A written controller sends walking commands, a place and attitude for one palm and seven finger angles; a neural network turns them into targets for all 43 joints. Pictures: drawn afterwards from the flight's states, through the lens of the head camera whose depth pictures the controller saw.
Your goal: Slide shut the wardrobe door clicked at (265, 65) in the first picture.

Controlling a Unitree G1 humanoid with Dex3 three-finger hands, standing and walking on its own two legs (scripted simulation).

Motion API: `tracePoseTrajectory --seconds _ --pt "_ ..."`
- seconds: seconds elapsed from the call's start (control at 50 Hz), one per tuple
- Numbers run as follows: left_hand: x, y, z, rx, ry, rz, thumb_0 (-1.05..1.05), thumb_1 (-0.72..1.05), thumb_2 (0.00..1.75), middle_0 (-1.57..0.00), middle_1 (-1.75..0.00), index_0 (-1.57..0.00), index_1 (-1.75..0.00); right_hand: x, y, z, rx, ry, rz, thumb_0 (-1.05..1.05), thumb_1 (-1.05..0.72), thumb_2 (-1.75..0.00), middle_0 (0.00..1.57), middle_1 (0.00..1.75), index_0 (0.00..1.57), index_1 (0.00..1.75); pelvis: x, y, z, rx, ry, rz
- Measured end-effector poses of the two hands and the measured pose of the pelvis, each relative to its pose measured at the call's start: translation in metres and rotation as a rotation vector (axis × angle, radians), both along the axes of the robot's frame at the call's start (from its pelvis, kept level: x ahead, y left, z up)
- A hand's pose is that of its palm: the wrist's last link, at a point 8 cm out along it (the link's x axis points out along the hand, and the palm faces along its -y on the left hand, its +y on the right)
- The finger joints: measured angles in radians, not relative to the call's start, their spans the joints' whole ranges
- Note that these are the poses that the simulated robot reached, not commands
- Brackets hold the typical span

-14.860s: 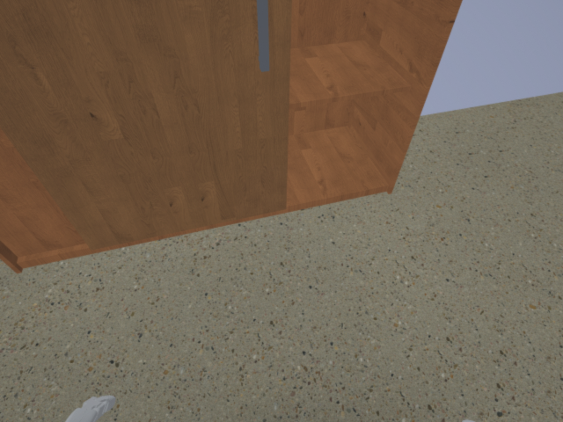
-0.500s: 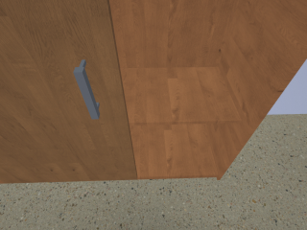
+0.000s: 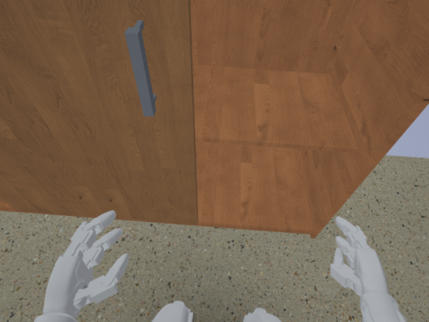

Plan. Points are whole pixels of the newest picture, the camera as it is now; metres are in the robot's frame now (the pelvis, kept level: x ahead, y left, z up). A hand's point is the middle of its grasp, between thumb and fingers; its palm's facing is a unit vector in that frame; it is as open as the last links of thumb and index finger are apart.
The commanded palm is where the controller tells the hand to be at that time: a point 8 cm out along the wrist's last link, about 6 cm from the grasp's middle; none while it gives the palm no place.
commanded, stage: raise the hand with hooked fingers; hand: left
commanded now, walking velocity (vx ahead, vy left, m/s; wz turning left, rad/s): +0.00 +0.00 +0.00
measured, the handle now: (145, 71) +0.56 +0.22 +0.16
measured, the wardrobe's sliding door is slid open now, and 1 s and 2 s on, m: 0.54 0.54 0.54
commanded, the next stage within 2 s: move the hooked fingers beside the handle in 1.62 s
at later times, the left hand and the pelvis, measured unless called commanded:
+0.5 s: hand (71, 212) +0.24 +0.26 +0.11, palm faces +0.11 -0.99 -0.08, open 11.9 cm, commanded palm +0.21 +0.30 +0.11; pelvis +0.01 +0.02 +0.03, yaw +0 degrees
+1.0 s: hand (37, 162) +0.29 +0.30 +0.17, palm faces +0.09 -0.99 -0.07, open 13.9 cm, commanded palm +0.26 +0.35 +0.17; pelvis +0.03 +0.04 +0.05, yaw +0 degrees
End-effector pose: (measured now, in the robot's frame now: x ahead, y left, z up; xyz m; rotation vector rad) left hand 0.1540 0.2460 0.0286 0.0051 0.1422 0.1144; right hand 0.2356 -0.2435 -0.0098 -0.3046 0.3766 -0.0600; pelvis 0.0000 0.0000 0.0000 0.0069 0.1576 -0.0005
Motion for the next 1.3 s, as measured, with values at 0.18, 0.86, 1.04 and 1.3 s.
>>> tracePoseTrajectory --seconds 0.18,0.86,1.04,1.3 --pt "0.028 0.012 0.062 0.099 -0.238 -0.084 0.01 0.33 0.65 -0.24 -0.67 -0.24 -0.66 -0.046 0.049 -0.048 0.092 0.163 0.043 0.01 -0.9 -0.9 0.21 0.3 0.2 0.3 -0.011 0.0 0.001 -0.046 -0.032 0.036" --pt "0.096 0.1 0.127 0.071 -0.176 -0.017 -0.01 -0.43 0.33 -0.3 -1.16 -0.3 -1.15 -0.028 0.061 0.006 0.05 0.109 0.007 0.02 -0.9 -0.9 0.21 0.3 0.2 0.3 0.025 0.036 0.046 -0.045 -0.117 0.016" --pt "0.11 0.112 0.147 0.067 -0.155 -0.018 -0.01 -0.49 0.3 -0.3 -1.2 -0.3 -1.19 -0.033 0.066 0.002 0.068 0.162 0.006 0.02 -0.9 -0.9 0.21 0.3 0.21 0.3 0.029 0.034 0.055 -0.037 -0.138 0.011" --pt "0.129 0.104 0.158 0.043 -0.139 -0.047 -0.01 -0.5 0.3 -0.3 -1.2 -0.3 -1.2 -0.051 0.03 0.003 0.045 0.199 -0.07 0.02 -0.9 -0.9 0.21 0.3 0.2 0.3 0.031 0.024 0.061 -0.028 -0.15 0.0"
